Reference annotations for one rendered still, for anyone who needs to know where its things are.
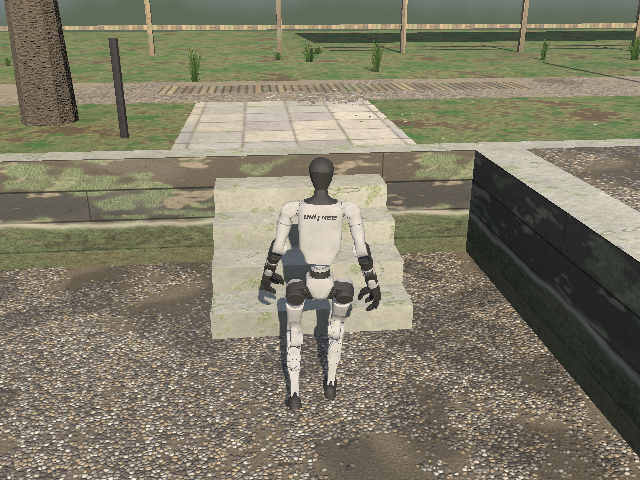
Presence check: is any robot left shin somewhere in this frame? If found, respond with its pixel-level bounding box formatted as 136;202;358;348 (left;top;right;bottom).
286;331;301;397

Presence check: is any left robot hand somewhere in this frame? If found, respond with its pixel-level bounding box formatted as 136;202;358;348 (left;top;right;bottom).
261;273;284;294

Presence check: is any right robot upper arm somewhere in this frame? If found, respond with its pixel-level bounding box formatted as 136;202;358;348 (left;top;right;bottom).
341;201;368;258

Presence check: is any right robot hand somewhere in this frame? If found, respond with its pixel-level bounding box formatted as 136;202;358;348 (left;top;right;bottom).
358;285;381;311

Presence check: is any robot left foot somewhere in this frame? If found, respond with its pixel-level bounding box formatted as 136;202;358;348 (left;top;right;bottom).
286;393;302;409

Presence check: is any left robot upper arm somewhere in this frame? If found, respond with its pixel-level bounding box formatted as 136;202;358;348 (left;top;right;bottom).
272;200;300;255

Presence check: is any robot left forearm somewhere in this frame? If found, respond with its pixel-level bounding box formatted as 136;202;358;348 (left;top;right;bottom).
263;239;282;277

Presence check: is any robot right forearm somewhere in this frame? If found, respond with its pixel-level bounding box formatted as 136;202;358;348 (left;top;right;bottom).
358;242;379;289

